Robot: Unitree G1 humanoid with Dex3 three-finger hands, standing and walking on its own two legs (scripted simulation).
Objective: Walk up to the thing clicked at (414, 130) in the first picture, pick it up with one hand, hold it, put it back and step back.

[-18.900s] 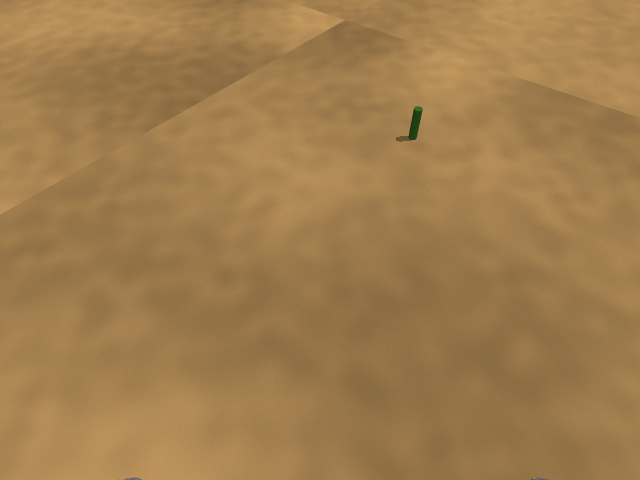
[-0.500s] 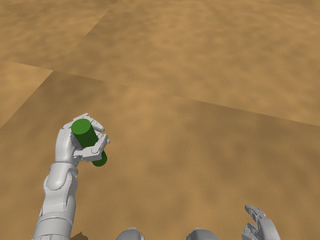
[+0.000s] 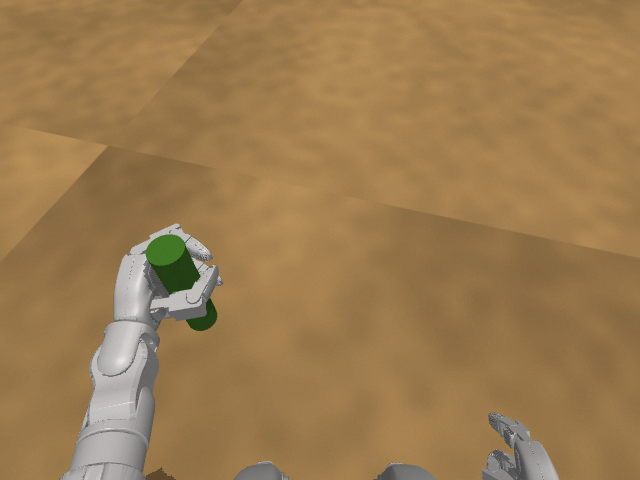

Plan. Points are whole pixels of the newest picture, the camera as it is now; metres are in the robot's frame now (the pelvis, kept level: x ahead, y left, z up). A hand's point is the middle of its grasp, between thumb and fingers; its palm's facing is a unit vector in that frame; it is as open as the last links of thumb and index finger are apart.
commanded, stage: hold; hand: left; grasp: from the side
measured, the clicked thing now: (186, 288) +0.33 +0.18 +0.04
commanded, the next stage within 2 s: crouch in 1.56 s
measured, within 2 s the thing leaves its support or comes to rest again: neither
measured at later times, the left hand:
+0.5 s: hand (193, 289) +0.32 +0.17 +0.06, palm faces -0.02 -1.00 -0.01, open 5.3 cm
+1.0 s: hand (194, 291) +0.32 +0.16 +0.06, palm faces -0.02 -1.00 -0.01, open 5.3 cm
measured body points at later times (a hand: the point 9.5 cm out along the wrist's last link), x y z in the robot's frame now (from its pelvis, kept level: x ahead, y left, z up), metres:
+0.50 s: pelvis +0.00 +0.00 +0.00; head +0.03 +0.00 +0.45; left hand +0.31 +0.22 +0.06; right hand +0.13 -0.25 -0.11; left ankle +0.02 +0.13 -0.71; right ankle +0.01 -0.13 -0.71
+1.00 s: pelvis -0.01 +0.00 +0.00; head +0.02 +0.00 +0.45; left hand +0.31 +0.22 +0.06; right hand +0.12 -0.25 -0.11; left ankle +0.02 +0.13 -0.71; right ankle +0.01 -0.13 -0.71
